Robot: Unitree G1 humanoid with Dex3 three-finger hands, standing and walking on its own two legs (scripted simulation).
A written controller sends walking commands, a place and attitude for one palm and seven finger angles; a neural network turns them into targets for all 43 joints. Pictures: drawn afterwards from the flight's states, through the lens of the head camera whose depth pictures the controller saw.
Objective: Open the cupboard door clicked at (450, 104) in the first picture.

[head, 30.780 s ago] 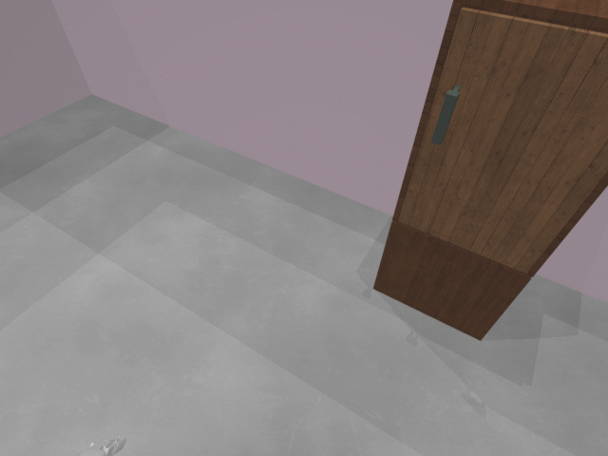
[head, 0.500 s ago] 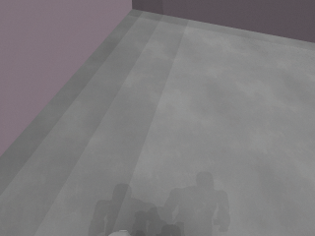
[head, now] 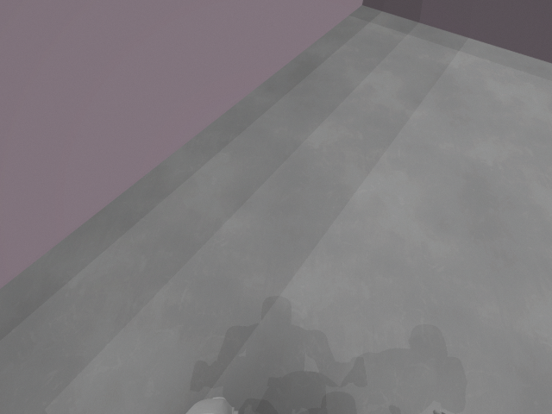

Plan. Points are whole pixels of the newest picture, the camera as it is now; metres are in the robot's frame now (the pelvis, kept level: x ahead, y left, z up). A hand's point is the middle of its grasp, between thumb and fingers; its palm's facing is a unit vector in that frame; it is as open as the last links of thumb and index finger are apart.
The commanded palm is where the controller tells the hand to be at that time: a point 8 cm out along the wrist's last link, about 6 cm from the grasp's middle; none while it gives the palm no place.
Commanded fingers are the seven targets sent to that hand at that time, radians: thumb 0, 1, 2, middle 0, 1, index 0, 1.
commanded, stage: turn to face it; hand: left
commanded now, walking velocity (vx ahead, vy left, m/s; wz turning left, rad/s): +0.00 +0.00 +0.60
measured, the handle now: out of the picture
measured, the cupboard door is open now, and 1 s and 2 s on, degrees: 49 49 49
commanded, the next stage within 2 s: none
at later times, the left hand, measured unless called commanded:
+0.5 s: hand out of the picture +0.03 +0.16 -0.15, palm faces +0.32 -0.90 -0.29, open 7.4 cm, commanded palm none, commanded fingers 0.00 0.90 0.90 -0.20 -0.30 -0.20 -0.30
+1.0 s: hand out of the picture +0.01 +0.15 -0.16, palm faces +0.57 -0.76 -0.30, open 7.4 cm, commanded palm none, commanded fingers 0.00 0.90 0.90 -0.20 -0.30 -0.20 -0.30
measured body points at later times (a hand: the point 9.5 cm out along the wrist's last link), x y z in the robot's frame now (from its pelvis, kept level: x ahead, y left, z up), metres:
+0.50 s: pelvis +0.03 -0.06 +0.00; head +0.08 -0.06 +0.45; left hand +0.02 +0.20 -0.13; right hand +0.20 -0.28 -0.15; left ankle -0.04 +0.06 -0.67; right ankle +0.06 -0.16 -0.74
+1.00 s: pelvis +0.05 -0.09 -0.01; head +0.10 -0.07 +0.43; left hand -0.02 +0.19 -0.14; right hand +0.27 -0.26 -0.16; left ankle -0.02 +0.04 -0.72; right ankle +0.13 -0.19 -0.74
